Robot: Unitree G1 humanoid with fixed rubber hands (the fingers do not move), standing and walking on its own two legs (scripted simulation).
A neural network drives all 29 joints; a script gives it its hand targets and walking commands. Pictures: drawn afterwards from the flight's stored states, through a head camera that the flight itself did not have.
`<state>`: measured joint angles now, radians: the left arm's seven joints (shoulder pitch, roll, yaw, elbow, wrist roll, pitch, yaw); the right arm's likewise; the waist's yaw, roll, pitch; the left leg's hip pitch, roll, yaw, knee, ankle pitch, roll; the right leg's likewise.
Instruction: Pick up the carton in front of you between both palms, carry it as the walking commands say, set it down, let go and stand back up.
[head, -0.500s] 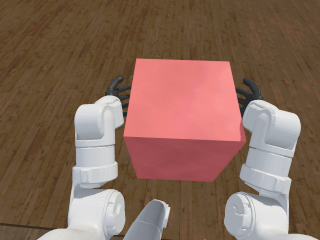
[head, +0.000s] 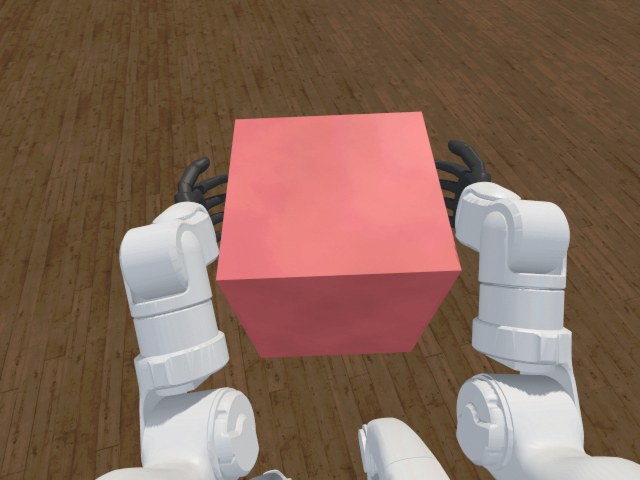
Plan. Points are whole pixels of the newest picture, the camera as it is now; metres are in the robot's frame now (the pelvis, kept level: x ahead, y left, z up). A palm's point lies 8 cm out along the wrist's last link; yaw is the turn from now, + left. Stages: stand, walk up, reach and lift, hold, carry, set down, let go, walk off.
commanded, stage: carry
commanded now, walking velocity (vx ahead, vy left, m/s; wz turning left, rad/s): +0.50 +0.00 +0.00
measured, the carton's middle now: (332, 248) +0.37 -0.03 +0.08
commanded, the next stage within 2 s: none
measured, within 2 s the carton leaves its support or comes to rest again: neither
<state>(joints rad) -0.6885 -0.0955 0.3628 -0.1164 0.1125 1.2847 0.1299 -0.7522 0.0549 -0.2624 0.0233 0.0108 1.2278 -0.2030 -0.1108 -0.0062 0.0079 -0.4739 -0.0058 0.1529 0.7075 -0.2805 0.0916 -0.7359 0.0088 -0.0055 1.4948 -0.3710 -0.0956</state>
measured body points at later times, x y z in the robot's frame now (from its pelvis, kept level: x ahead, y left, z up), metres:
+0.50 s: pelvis +0.30 -0.04 +0.03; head +0.32 -0.06 +0.48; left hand +0.64 +0.13 +0.13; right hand +0.67 -0.18 +0.13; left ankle +0.26 +0.09 -0.63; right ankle +0.34 -0.11 -0.71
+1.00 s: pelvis +0.60 +0.01 +0.04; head +0.59 +0.02 +0.49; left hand +0.86 +0.16 +0.12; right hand +0.86 -0.14 +0.13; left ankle +0.57 +0.10 -0.71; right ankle +0.64 -0.13 -0.66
